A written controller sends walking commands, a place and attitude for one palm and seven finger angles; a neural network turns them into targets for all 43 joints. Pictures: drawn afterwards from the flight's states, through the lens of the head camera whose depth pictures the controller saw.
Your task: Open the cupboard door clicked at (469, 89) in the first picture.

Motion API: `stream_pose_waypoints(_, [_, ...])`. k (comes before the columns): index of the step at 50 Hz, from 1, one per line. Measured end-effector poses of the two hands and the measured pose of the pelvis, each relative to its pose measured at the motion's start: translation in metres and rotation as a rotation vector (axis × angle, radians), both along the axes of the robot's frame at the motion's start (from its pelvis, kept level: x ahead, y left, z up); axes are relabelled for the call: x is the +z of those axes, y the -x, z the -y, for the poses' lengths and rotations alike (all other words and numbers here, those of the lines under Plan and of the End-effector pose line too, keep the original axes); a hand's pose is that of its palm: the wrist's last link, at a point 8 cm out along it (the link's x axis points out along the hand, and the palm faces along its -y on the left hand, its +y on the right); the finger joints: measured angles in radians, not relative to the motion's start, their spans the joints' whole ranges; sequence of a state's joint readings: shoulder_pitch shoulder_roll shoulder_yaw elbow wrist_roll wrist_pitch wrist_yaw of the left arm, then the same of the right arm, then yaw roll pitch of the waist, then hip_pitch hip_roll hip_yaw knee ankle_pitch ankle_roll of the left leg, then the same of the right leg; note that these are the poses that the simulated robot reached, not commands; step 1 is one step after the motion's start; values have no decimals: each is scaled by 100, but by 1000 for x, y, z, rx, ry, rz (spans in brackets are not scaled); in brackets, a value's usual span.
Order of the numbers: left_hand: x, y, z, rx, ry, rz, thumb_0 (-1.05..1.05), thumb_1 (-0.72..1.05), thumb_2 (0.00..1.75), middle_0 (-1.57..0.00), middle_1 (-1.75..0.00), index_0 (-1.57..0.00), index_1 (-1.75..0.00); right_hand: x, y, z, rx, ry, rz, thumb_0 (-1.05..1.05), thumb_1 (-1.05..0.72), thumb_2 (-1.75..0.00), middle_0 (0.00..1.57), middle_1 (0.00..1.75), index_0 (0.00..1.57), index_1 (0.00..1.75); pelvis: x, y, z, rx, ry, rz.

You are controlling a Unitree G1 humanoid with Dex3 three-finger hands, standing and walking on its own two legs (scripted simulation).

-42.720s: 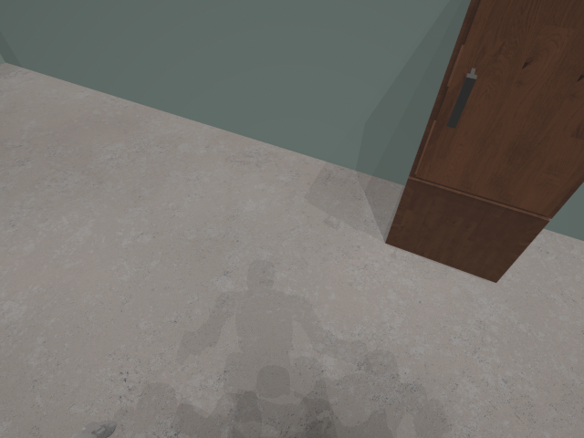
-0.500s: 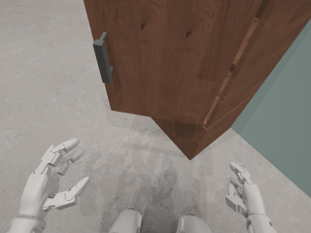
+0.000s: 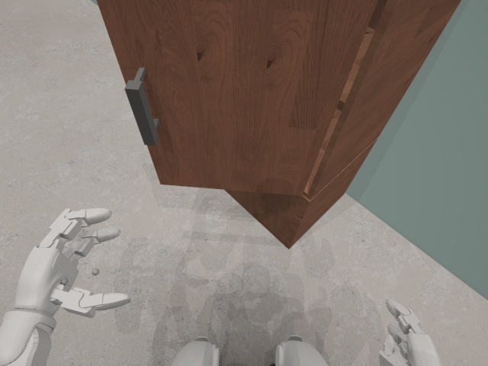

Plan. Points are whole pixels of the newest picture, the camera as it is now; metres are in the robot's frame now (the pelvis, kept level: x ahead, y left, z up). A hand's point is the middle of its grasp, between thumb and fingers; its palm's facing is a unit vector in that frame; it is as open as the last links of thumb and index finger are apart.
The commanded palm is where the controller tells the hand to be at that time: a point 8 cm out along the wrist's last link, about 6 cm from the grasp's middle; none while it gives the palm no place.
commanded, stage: raise the hand with hooked fingers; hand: left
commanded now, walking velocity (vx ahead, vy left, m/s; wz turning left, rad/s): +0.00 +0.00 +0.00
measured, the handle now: (146, 108) +0.57 +0.23 +0.05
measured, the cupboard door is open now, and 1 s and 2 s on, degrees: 42 42 42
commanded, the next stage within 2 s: move the hooked fingers beside the handle in 1.02 s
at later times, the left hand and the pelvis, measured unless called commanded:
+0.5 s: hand (65, 230) +0.29 +0.28 +0.07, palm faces -0.01 -1.00 -0.05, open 14.0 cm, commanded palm +0.27 +0.33 +0.07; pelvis +0.01 +0.01 +0.01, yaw +0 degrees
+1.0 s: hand (68, 225) +0.30 +0.27 +0.07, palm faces -0.01 -1.00 -0.04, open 14.0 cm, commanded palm +0.27 +0.32 +0.07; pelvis +0.01 +0.00 +0.02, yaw +0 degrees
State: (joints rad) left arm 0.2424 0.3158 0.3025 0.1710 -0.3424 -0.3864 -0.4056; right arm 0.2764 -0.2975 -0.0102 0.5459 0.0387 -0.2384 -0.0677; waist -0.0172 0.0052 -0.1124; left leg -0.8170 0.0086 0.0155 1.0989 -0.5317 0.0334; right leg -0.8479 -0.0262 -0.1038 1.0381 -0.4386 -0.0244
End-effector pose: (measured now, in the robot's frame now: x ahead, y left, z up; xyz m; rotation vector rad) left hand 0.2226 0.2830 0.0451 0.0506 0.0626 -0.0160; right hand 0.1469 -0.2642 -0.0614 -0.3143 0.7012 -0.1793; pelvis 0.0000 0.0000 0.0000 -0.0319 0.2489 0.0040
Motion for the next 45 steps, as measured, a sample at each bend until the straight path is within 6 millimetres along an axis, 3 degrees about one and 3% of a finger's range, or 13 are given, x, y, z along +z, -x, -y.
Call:
stream_pose_waypoints(8, [12,-11,-17,17,-7,18,0,-35,36,-29,-110,-29,-110,11,-26,-24,70,-34,51,1,-90,-90,20,30,20,30,6,-4,-3,8,8,12])
stream_pose_waypoints(16, [18,-26,-34,18,-1,6,-1,-46,31,-30,-118,-30,-117,6,-28,-40,98,-65,23,1,-90,-89,20,30,20,30,9,-7,-5,9,11,13])
stream_pose_waypoints(31, [31,-60,-53,3,11,11,-1,-50,30,-30,-120,-30,-119,4,3,-20,28,-27,-76,1,-90,-89,20,30,20,30,15,-11,-7,-6,8,7])
stream_pose_waypoints(45, [27,-56,-45,4,13,20,-1,-50,30,-30,-120,-30,-119,7,7,-15,15,-25,-75,1,-90,-90,20,30,20,30,16,-9,-5,-10,5,9])
